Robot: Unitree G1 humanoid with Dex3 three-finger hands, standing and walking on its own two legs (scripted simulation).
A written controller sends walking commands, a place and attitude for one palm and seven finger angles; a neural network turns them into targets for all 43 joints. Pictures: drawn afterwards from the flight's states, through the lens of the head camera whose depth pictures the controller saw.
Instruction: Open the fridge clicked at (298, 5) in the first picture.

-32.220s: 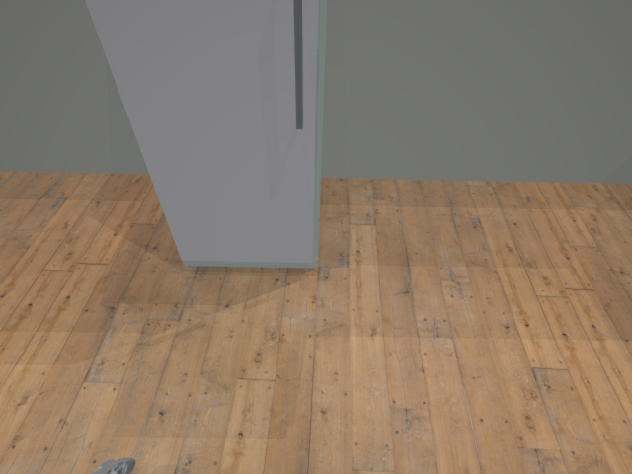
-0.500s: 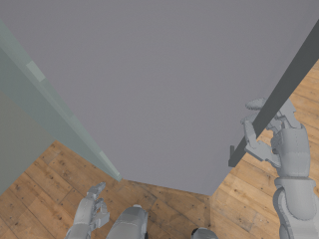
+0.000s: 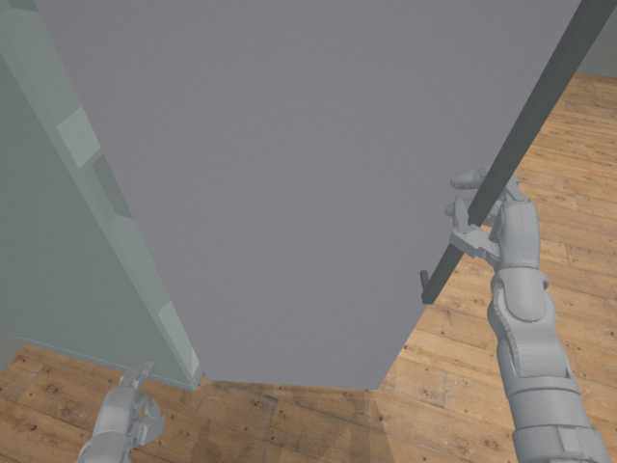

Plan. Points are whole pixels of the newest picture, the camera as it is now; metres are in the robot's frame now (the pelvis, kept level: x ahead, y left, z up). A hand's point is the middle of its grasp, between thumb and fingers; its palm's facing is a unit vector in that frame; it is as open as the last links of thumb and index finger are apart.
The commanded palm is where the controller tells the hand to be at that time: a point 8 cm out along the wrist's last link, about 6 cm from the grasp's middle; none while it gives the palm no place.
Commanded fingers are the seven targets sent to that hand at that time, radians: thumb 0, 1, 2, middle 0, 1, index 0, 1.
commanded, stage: stop walking and hold the door back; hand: right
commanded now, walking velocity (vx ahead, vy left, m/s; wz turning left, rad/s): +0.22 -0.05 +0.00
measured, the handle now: (478, 192) +0.40 -0.18 +0.17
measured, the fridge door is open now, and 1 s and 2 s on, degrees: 78 74 73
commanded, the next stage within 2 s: loosen the grip on the handle in 1.10 s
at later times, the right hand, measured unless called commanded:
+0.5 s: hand (453, 201) +0.41 -0.16 +0.14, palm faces +0.09 +0.98 -0.19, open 5.1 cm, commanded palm +0.38 -0.23 +0.12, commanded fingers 0.00 -0.90 -0.90 0.45 1.40 0.45 1.40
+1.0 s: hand (459, 218) +0.39 -0.16 +0.13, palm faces -0.04 +0.99 -0.16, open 5.3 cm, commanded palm +0.38 -0.22 +0.12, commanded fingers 0.00 -0.90 -0.90 0.45 1.40 0.45 1.40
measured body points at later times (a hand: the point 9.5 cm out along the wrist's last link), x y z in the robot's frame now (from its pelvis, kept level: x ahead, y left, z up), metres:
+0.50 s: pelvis -0.05 -0.02 -0.01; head -0.02 +0.00 +0.44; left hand +0.00 +0.25 -0.14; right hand +0.40 -0.21 +0.15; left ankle +0.00 +0.09 -0.74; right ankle -0.01 -0.16 -0.69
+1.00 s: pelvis -0.03 -0.07 -0.01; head +0.00 -0.06 +0.44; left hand +0.11 +0.16 -0.12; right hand +0.39 -0.22 +0.14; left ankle -0.03 +0.06 -0.74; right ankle +0.01 -0.17 -0.74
